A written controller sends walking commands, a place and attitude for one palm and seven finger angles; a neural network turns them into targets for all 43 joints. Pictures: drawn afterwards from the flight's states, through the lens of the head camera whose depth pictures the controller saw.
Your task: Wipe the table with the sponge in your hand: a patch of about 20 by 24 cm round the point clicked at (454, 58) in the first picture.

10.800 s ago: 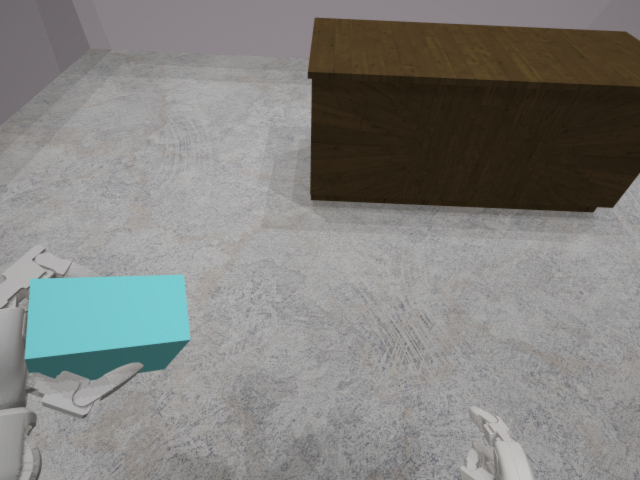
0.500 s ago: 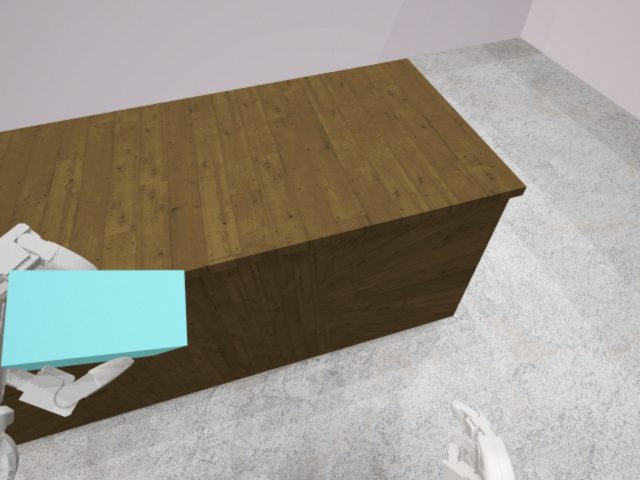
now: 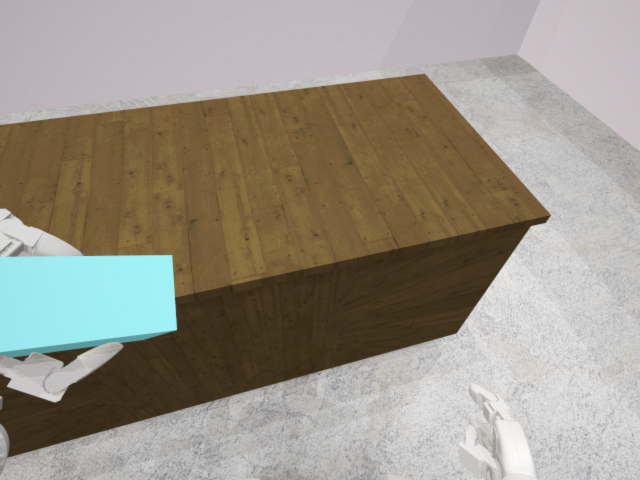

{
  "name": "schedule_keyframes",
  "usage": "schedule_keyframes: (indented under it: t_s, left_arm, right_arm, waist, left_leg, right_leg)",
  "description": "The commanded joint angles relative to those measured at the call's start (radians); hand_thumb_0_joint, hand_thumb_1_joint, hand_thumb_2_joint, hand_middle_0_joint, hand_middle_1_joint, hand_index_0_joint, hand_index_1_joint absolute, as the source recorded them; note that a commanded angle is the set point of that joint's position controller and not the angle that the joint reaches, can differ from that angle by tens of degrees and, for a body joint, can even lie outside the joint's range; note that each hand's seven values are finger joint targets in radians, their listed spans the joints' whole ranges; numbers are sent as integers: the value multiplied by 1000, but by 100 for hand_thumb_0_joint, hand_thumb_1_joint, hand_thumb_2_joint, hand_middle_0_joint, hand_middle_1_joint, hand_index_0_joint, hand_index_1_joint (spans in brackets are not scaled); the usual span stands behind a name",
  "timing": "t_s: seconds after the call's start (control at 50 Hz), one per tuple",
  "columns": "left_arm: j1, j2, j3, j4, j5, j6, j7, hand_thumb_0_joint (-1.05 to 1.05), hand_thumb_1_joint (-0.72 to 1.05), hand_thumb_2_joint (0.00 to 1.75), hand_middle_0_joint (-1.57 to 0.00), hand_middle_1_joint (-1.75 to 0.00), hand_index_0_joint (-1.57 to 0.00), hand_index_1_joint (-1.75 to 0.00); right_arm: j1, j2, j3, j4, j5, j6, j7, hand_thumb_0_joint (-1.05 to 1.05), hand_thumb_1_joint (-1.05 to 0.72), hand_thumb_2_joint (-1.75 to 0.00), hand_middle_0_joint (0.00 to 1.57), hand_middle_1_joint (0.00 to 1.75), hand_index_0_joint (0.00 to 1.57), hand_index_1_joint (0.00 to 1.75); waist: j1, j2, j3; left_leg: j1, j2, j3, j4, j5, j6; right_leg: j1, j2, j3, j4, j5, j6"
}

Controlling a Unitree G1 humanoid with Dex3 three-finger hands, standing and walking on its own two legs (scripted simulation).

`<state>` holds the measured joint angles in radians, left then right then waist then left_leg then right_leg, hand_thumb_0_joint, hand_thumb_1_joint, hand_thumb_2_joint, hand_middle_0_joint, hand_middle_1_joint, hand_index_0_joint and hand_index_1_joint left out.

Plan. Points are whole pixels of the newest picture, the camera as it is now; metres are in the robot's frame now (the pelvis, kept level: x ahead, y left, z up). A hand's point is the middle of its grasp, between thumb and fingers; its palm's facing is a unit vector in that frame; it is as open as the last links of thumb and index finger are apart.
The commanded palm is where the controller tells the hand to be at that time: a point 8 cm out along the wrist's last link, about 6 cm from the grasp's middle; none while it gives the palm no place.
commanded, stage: take the last steps up to it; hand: left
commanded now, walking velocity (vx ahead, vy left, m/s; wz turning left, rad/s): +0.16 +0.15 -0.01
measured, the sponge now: (109, 305) +0.24 +0.21 +0.16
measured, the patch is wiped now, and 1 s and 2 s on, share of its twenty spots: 0.00 0.00 0.00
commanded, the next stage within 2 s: come to a stop and stand still in 0.34 s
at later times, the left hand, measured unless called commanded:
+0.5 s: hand (16, 294) +0.23 +0.28 +0.18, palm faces +0.36 -0.82 -0.45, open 10.6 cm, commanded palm +0.18 +0.33 +0.19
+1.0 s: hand (6, 296) +0.23 +0.29 +0.18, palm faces +0.35 -0.84 -0.42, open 10.6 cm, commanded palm +0.17 +0.32 +0.19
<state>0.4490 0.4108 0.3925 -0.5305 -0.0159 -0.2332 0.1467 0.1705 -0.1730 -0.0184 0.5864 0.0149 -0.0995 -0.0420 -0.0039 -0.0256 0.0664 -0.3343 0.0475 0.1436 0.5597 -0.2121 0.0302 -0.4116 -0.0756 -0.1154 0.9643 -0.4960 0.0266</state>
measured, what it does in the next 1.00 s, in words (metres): steps on the spot: right foot, then left foot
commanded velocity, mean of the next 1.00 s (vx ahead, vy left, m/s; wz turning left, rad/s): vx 0.06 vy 0.01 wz -0.01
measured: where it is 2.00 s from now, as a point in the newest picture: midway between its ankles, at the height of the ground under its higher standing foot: outside the picture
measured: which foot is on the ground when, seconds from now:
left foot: down 0.00-0.12, up 0.14-0.44, down 0.46-1.00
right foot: up 0.00-0.08, down 0.10-0.46, up 0.48-0.76, down 0.78-1.00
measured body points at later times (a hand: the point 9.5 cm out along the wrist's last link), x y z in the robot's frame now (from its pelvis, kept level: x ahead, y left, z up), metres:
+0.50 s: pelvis +0.02 +0.05 +0.00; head +0.05 +0.06 +0.45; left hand +0.21 +0.33 +0.20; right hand +0.18 -0.21 -0.08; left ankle +0.07 +0.17 -0.73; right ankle +0.01 -0.08 -0.72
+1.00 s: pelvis -0.01 +0.05 +0.01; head +0.00 +0.04 +0.46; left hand +0.21 +0.33 +0.20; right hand +0.14 -0.19 -0.08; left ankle +0.06 +0.17 -0.73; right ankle +0.02 -0.03 -0.73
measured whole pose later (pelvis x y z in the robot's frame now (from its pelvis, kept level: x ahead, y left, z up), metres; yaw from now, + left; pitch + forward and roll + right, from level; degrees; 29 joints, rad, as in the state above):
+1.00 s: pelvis -0.01 +0.05 +0.01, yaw -5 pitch -3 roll +0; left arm 0.35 0.36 0.40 -0.38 -0.04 -0.17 0.07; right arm 0.22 -0.23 0.02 0.59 0.02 -0.13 0.00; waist 0.02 0.02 0.07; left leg -0.29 0.04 0.05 0.51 -0.20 0.01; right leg -0.24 0.05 -0.05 0.49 -0.20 -0.05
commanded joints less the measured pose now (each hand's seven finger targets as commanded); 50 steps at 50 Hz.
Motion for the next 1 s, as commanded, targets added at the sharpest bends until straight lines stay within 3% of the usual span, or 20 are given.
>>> schedule_keyframes:
  t_s: [0.0, 0.06, 0.08, 0.1, 0.12, 0.18, 0.24, 0.34, 0.4, 0.44, 0.48, 0.54, 0.58, 0.74, 0.76, 0.78, 0.8, 0.82, 0.88, 0.98]
  left_arm:
    - [14, 108, 73, -231, -24, -59, 20, 0, 10, 130, -120, -160, -120, -160]
    - [-17, 120, 82, -150, -17, -31, 24, 0, 10, 130, -120, -160, -120, -160]
    - [-43, 146, 94, -138, -9, -26, 26, 0, 10, 130, -120, -160, -120, -160]
    - [-65, 172, 108, -111, -16, -23, 28, 0, 10, 130, -120, -160, -120, -160]
    - [-94, 153, 93, -91, -35, -18, 27, 0, 10, 130, -120, -160, -120, -160]
    - [-122, 158, 95, -130, -29, -41, 23, 0, 10, 130, -120, -160, -120, -160]
    - [-44, 135, 81, -125, -8, -65, 24, 0, 10, 130, -120, -160, -120, -160]
    - [25, 146, 108, -199, -11, -60, 40, 0, 10, 130, -120, -160, -120, -160]
    - [-7, 143, 107, -246, -15, -64, 43, 0, 10, 130, -120, -160, -120, -160]
    - [-51, 140, 96, -275, -16, -75, 39, 0, 10, 130, -120, -160, -120, -160]
    - [-43, 173, 120, -202, -15, -78, 28, 0, 10, 130, -120, -160, -120, -160]
    - [-30, 116, 67, -245, -16, -62, 16, 0, 10, 130, -120, -160, -120, -160]
    - [-22, 115, 57, -297, -18, -51, 9, 0, 10, 130, -120, -160, -120, -160]
    - [-44, 126, 75, -183, -26, 0, 23, 0, 10, 130, -120, -160, -120, -160]
    - [-1003, 862, 616, -240, 89, -58, -9, 0, 10, 130, -120, -160, -120, -160]
    - [-882, 609, 434, 13, 40, -30, -43, 0, 10, 130, -120, -160, -120, -160]
    - [-594, 269, 178, 271, 3, -11, -74, 0, 10, 130, -120, -160, -120, -160]
    - [-362, 152, 92, 272, -20, -3, -91, 0, 10, 130, -120, -160, -120, -160]
    - [-93, 50, 3, -12, -48, -4, -91, 0, 10, 130, -120, -160, -120, -160]
    - [-131, 224, 136, -132, -18, -2, -40, 0, 10, 130, -120, -160, -120, -160]
  right_arm:
    - [-28, -141, -31, -115, 3, -59, -18, 0, -90, -90, 20, 30, 20, 30]
    - [-41, -141, -23, -112, -3, -40, -32, 0, -90, -90, 20, 30, 20, 30]
    - [-34, -129, -20, -119, -8, -27, -31, 0, -90, -90, 20, 30, 20, 30]
    - [-55, -111, -14, -127, -14, -18, -27, 0, -90, -90, 20, 30, 20, 30]
    - [-49, -140, -29, -119, -6, -26, -16, 0, -90, -90, 20, 30, 20, 30]
    - [-71, -119, 1, -89, -8, -14, -8, 0, -90, -90, 20, 30, 20, 30]
    - [-70, -110, -1, -93, -16, -9, -14, 0, -90, -90, 20, 30, 20, 30]
    - [-63, -105, -24, -141, -20, -8, -16, 0, -90, -90, 20, 30, 20, 30]
    - [-31, -122, -40, -144, -14, -7, -26, 0, -90, -90, 20, 30, 20, 30]
    - [-22, -168, -56, -160, -4, -12, -30, 0, -90, -90, 20, 30, 20, 30]
    - [-29, -149, -46, -140, -17, -26, -34, 0, -90, -90, 20, 30, 20, 30]
    - [-35, -144, -34, -124, -10, -33, -16, 0, -90, -90, 20, 30, 20, 30]
    - [-39, -143, -26, -130, -14, -44, -8, 0, -90, -90, 20, 30, 20, 30]
    - [-43, -132, 1, -127, -11, -45, -19, 0, -90, -90, 20, 30, 20, 30]
    - [75, -179, -61, -84, -82, -92, -23, 0, -90, -90, 20, 30, 20, 30]
    - [25, -101, -21, -48, -42, -76, -20, 0, -90, -90, 20, 30, 20, 30]
    - [-7, -107, -19, -92, -25, -107, -14, 0, -90, -90, 20, 30, 20, 30]
    - [9, -128, -32, -120, 3, -109, 0, 0, -90, -90, 20, 30, 20, 30]
    - [-29, -121, -10, -154, 19, -93, 51, 0, -90, -90, 20, 30, 20, 30]
    - [-60, -146, 0, -169, -1, -90, 10, 0, -90, -90, 20, 30, 20, 30]
  waist:
    - [4, 259, -163]
    - [16, 151, -154]
    - [6, 16, -147]
    - [5, -201, -119]
    - [18, -312, -99]
    - [4, -103, -123]
    - [7, -109, -148]
    - [31, -159, -188]
    - [2, -40, -209]
    - [3, 280, -194]
    - [2, 314, -168]
    - [0, 211, -159]
    - [4, 254, -173]
    - [4, 197, -165]
    - [71, -48, -62]
    - [26, -39, -158]
    - [20, -60, -205]
    - [48, -56, -147]
    - [55, -26, -221]
    - [42, -50, -96]
  left_leg:
    - [43, 196, -200, -257, -37, 122]
    - [-58, 157, -154, -164, -234, 68]
    - [-129, 85, -107, -4, -272, 31]
    - [-260, -15, -45, 215, -310, -19]
    - [-320, -27, -94, 439, -273, -45]
    - [-332, 11, -160, 571, -172, -69]
    - [-224, 4, -83, 368, -134, -61]
    - [-36, -39, 10, 54, -87, -39]
    - [163, -26, 1, -150, 25, -28]
    - [314, 235, -327, -218, 280, 78]
    - [226, 336, -493, -304, 120, 172]
    - [212, 269, -310, -253, 300, 137]
    - [199, 237, -231, -249, 337, 98]
    - [61, 208, -176, -206, 25, 35]
    - [-173, 153, -50, 57, -27, 7]
    - [22, 26, -57, 96, -47, -18]
    - [94, -29, -91, 68, -84, -31]
    - [109, -25, -80, 36, -51, -16]
    - [127, -13, -92, -102, -3, 12]
    - [136, -24, -112, -56, -114, 1]
  right_leg:
    - [114, 29, -43, -219, 23, 7]
    - [280, 8, -27, -484, 138, -17]
    - [304, -99, 153, -601, 109, -72]
    - [322, -297, 479, -704, 112, -162]
    - [308, -400, 613, -747, 182, -207]
    - [351, -326, 346, -645, 597, -181]
    - [362, -257, 159, -583, 861, -139]
    - [349, -232, 151, -564, 699, -137]
    - [264, -167, 111, -442, 438, -87]
    - [-17, 16, 3, -155, -2, -9]
    - [-93, 24, 88, 83, -99, -18]
    - [-75, 17, 81, -1, 55, -3]
    - [-7, 37, 54, -111, 97, 0]
    - [277, 69, 35, -538, 234, -1]
    - [256, -50, 264, -601, 392, -57]
    - [211, -125, 283, -672, 482, -155]
    - [142, -134, 365, -669, 446, -122]
    - [160, -118, 362, -655, 486, -60]
    - [290, -64, 233, -620, 376, 7]
    - [60, -56, 262, -754, -51, -43]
